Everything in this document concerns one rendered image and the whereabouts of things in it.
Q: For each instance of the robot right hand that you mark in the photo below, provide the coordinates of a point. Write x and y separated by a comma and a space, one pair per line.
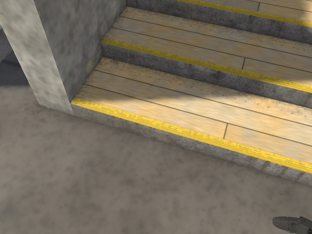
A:
297, 225

